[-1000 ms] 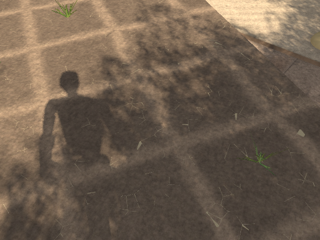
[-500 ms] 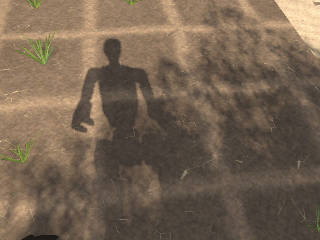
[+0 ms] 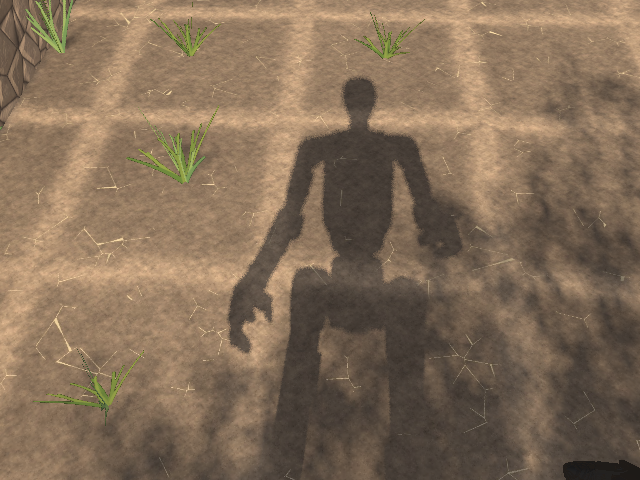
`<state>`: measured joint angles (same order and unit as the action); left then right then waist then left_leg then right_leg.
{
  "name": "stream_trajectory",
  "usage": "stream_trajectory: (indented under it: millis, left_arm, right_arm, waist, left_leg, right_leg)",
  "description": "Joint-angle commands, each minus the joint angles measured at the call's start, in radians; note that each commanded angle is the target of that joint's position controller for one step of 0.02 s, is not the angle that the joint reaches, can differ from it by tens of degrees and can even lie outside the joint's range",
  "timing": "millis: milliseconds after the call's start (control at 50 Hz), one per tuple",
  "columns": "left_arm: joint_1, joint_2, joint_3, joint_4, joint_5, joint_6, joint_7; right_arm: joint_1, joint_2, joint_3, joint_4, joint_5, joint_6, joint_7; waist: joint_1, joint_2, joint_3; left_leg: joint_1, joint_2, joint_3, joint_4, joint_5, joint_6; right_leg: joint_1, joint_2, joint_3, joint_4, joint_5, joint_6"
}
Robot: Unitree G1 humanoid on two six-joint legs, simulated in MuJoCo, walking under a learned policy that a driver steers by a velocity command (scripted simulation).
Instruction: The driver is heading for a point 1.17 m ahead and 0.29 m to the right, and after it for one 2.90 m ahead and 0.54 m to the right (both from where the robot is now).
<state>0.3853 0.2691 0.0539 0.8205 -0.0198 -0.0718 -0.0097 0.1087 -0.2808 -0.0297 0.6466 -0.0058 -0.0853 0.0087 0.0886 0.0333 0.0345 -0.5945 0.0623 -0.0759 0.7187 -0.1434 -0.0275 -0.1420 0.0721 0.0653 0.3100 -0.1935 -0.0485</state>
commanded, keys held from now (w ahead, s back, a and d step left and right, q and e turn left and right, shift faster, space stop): w+e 0.86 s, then w+q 0.14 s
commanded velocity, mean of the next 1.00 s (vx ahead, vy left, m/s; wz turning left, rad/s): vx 0.50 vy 0.00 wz -0.48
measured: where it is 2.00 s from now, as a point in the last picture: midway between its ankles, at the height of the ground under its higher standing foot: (493, 250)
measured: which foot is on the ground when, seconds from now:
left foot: up 0.00-0.12, down 0.14-0.64, up 0.66-1.00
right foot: down 0.00-0.14, up 0.16-0.62, down 0.64-1.00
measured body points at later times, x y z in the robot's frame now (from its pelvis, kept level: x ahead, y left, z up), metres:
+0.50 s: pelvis +0.26 +0.02 -0.01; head +0.29 +0.01 +0.44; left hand +0.53 +0.21 -0.09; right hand +0.21 -0.26 -0.12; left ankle +0.21 +0.15 -0.75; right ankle +0.37 -0.17 -0.69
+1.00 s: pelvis +0.51 -0.12 +0.00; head +0.53 -0.15 +0.45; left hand +0.72 +0.09 -0.10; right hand +0.55 -0.44 -0.09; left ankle +0.77 -0.07 -0.69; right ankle +0.43 -0.16 -0.75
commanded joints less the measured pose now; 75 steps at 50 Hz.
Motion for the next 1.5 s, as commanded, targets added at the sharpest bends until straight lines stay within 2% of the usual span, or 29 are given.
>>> stream_trajectory:
  millis: [20,80,140,160,180,200,220,300,560,600,640,660,680,700,720,740,780,860,940,1060,1120,1160,1180,1200,1220,1260,1280,1360,1500]
  left_arm:
    - [-0.034,0.191,0.048,-0.070,-0.011,-0.005,0.012]
    - [-0.008,0.193,0.050,-0.063,-0.014,0.008,0.018]
    - [-0.022,0.133,0.032,-0.076,0.000,0.013,0.017]
    - [-0.012,0.058,0.007,-0.103,0.024,0.010,0.016]
    - [0.100,0.034,-0.002,-0.137,-0.013,-0.001,0.018]
    - [0.066,0.134,0.022,-0.112,-0.029,0.003,0.024]
    - [-0.013,0.164,0.033,-0.124,-0.025,0.009,0.022]
    - [-0.072,0.104,0.032,-0.142,-0.012,0.033,0.009]
    - [-0.376,0.073,0.008,-0.282,-0.004,0.035,-0.052]
    - [-0.336,0.108,0.027,-0.288,0.001,0.042,-0.054]
    - [-0.079,0.192,0.078,-0.227,-0.002,0.052,-0.040]
    - [0.062,0.277,0.107,-0.197,-0.009,0.065,-0.017]
    - [0.003,0.361,0.107,-0.222,-0.011,0.050,-0.018]
    - [0.026,0.266,0.083,-0.240,-0.007,0.035,-0.025]
    - [-0.009,0.223,0.068,-0.227,0.000,0.021,-0.027]
    - [-0.067,0.202,0.061,-0.229,-0.001,0.015,-0.026]
    - [-0.161,0.158,0.045,-0.253,0.017,0.013,-0.018]
    - [-0.148,0.175,0.049,-0.227,0.012,0.005,0.003]
    - [-0.100,0.160,0.038,-0.178,0.011,0.004,0.015]
    - [-0.002,0.189,0.041,-0.097,0.013,0.003,0.010]
    - [-0.013,0.202,0.047,-0.078,0.012,0.016,0.018]
    - [-0.052,0.209,0.046,-0.088,0.018,0.028,0.025]
    - [-0.059,0.190,0.034,-0.106,0.028,0.029,0.033]
    - [0.043,0.116,0.010,-0.141,0.038,0.010,0.028]
    - [0.031,0.112,0.000,-0.135,0.036,-0.014,0.017]
    - [-0.135,0.173,0.009,-0.179,-0.006,-0.049,-0.004]
    - [-0.176,0.164,0.010,-0.190,0.011,-0.056,-0.002]
    - [-0.134,0.134,0.012,-0.186,0.042,-0.033,0.009]
    - [-0.374,0.080,-0.009,-0.236,0.028,-0.039,0.004]
  right_arm:
    - [-0.067,-0.061,-0.013,-0.073,0.010,-0.022,0.009]
    - [-0.087,-0.097,-0.030,-0.086,0.019,-0.031,0.010]
    - [0.100,-0.158,-0.066,-0.048,0.009,-0.037,-0.004]
    - [0.262,-0.225,-0.083,-0.032,-0.002,-0.032,-0.014]
    - [0.297,-0.276,-0.095,-0.004,-0.008,-0.013,-0.004]
    - [0.263,-0.182,-0.076,-0.012,0.002,-0.012,0.002]
    - [0.223,-0.135,-0.062,-0.013,0.007,-0.012,0.000]
    - [0.111,-0.076,-0.049,0.010,-0.009,-0.022,0.001]
    - [0.197,-0.203,-0.092,0.120,0.029,0.005,-0.017]
    - [0.196,-0.235,-0.101,0.121,0.036,0.018,-0.023]
    - [0.185,-0.231,-0.096,0.114,0.041,0.031,-0.030]
    - [0.219,-0.168,-0.071,0.095,0.007,0.025,-0.031]
    - [0.297,-0.053,-0.031,0.035,-0.018,-0.003,-0.017]
    - [0.171,-0.155,-0.048,0.028,0.020,-0.033,-0.004]
    - [0.098,-0.181,-0.054,0.000,0.048,-0.048,0.001]
    - [0.092,-0.166,-0.049,0.007,0.032,-0.056,-0.006]
    - [0.120,-0.171,-0.058,0.022,-0.001,-0.044,-0.012]
    - [0.091,-0.123,-0.047,0.014,-0.015,-0.011,-0.015]
    - [-0.025,-0.069,-0.020,0.007,-0.003,-0.017,0.004]
    - [-0.157,-0.096,-0.020,-0.041,0.023,-0.027,0.035]
    - [-0.117,-0.106,-0.024,-0.046,0.024,-0.025,0.051]
    - [0.063,-0.153,-0.054,-0.002,0.018,-0.020,0.045]
    - [0.208,-0.199,-0.072,0.024,0.015,-0.016,0.038]
    - [0.300,-0.300,-0.098,0.024,0.006,-0.013,0.034]
    - [0.330,-0.233,-0.083,0.042,0.031,-0.009,0.037]
    - [0.235,-0.168,-0.064,0.015,0.023,0.004,0.025]
    - [0.191,-0.156,-0.059,0.008,0.016,0.008,0.023]
    - [0.146,-0.145,-0.054,-0.011,0.012,0.010,0.009]
    - [0.247,-0.186,-0.070,0.040,0.031,0.031,-0.025]
  waist:
    - [-0.025,-0.113,-0.021]
    - [-0.040,-0.125,-0.023]
    - [-0.153,-0.110,-0.112]
    - [-0.210,0.044,-0.261]
    - [-0.148,0.351,-0.332]
    - [-0.166,0.197,-0.223]
    - [-0.170,0.123,-0.124]
    - [-0.103,0.092,-0.025]
    - [-0.156,0.017,0.048]
    - [-0.113,0.050,-0.005]
    - [0.034,0.034,-0.148]
    - [0.073,-0.109,-0.239]
    - [-0.056,-0.309,-0.351]
    - [0.035,-0.171,-0.384]
    - [0.027,-0.138,-0.233]
    - [-0.019,-0.055,-0.153]
    - [-0.092,-0.067,-0.098]
    - [-0.106,-0.069,-0.059]
    - [-0.042,-0.104,-0.033]
    - [0.016,-0.095,0.036]
    - [-0.020,-0.106,0.016]
    - [-0.121,-0.103,-0.112]
    - [-0.187,-0.066,-0.217]
    - [-0.157,0.147,-0.351]
    - [-0.171,0.217,-0.396]
    - [-0.180,0.039,-0.167]
    - [-0.151,-0.028,-0.082]
    - [-0.078,0.028,-0.058]
    - [-0.159,0.042,-0.033]
  left_leg:
    - [0.154,-0.052,0.026,-0.136,0.161,-0.020]
    - [0.224,-0.056,0.003,-0.215,0.135,0.000]
    - [0.531,0.002,-0.018,-0.273,0.055,0.069]
    - [0.770,0.202,-0.212,-0.266,-0.005,0.130]
    - [0.926,0.372,-0.638,-0.391,-0.277,0.259]
    - [0.845,0.341,-0.640,-0.437,-0.424,0.242]
    - [0.751,0.305,-0.483,-0.441,-0.348,0.214]
    - [0.518,0.192,-0.153,-0.523,0.025,0.197]
    - [0.644,0.218,0.205,-0.516,0.351,0.160]
    - [0.680,0.216,0.244,-0.381,0.678,0.138]
    - [0.568,0.170,0.294,-0.023,0.791,0.092]
    - [0.299,0.117,0.295,0.300,0.349,0.046]
    - [-0.094,-0.092,0.142,0.606,-0.467,-0.002]
    - [-0.192,-0.061,-0.028,0.672,-0.439,0.015]
    - [-0.247,-0.024,-0.015,0.631,-0.334,0.033]
    - [-0.202,0.018,-0.011,0.549,-0.251,0.037]
    - [-0.070,0.060,-0.020,0.437,-0.168,0.020]
    - [-0.027,0.042,0.015,0.277,-0.066,-0.039]
    - [0.038,0.021,0.049,-0.031,0.254,-0.040]
    - [-0.069,0.005,0.046,-0.176,0.226,0.043]
    - [-0.037,-0.027,0.066,-0.196,0.080,0.095]
    - [0.233,-0.107,0.130,-0.215,0.071,0.143]
    - [0.489,-0.044,0.031,-0.196,0.135,0.189]
    - [0.864,0.192,-0.430,-0.230,0.040,0.360]
    - [0.983,0.266,-0.728,-0.386,-0.110,0.418]
    - [0.771,0.208,-0.520,-0.428,-0.187,0.333]
    - [0.637,0.170,-0.436,-0.449,-0.090,0.316]
    - [0.440,0.095,-0.299,-0.500,0.181,0.320]
    - [0.329,0.011,-0.211,-0.476,0.154,0.238]
  right_leg:
    - [-0.099,-0.218,0.194,-0.105,0.148,-0.163]
    - [-0.059,-0.242,0.262,-0.042,0.064,-0.128]
    - [-0.137,-0.157,0.230,0.200,0.074,-0.058]
    - [-0.273,-0.081,0.132,0.516,-0.146,-0.014]
    - [-0.558,-0.013,0.047,0.790,-0.419,0.022]
    - [-0.647,-0.077,0.092,0.913,-0.354,0.031]
    - [-0.667,-0.104,0.079,0.937,-0.263,0.032]
    - [-0.555,-0.185,0.047,0.852,-0.094,0.053]
    - [-0.506,-0.146,-0.090,0.337,0.138,0.001]
    - [-0.394,-0.082,-0.148,0.325,0.035,-0.042]
    - [-0.018,-0.001,-0.170,0.253,0.064,-0.110]
    - [0.289,-0.149,0.072,0.242,0.081,-0.173]
    - [0.539,-0.378,0.672,0.102,-0.160,-0.361]
    - [0.539,-0.397,0.741,-0.006,-0.242,-0.341]
    - [0.425,-0.368,0.598,-0.023,-0.166,-0.298]
    - [0.278,-0.323,0.484,-0.021,-0.053,-0.268]
    - [0.077,-0.260,0.355,-0.049,0.141,-0.243]
    - [-0.073,-0.213,0.246,-0.088,0.292,-0.251]
    - [-0.089,-0.161,0.109,-0.096,0.244,-0.177]
    - [0.135,-0.283,0.136,-0.074,0.221,-0.165]
    - [0.233,-0.307,0.097,0.005,0.459,-0.132]
    - [0.215,-0.254,0.019,0.225,0.819,-0.093]
    - [0.077,-0.217,-0.021,0.445,0.743,-0.057]
    - [-0.311,-0.059,-0.076,0.840,0.282,0.032]
    - [-0.521,0.022,0.026,0.991,-0.335,0.054]
    - [-0.627,-0.087,0.061,0.990,-0.224,0.030]
    - [-0.612,-0.118,0.043,0.898,-0.176,0.032]
    - [-0.486,-0.149,0.015,0.713,-0.102,0.085]
    - [-0.346,-0.066,-0.011,0.276,0.286,0.128]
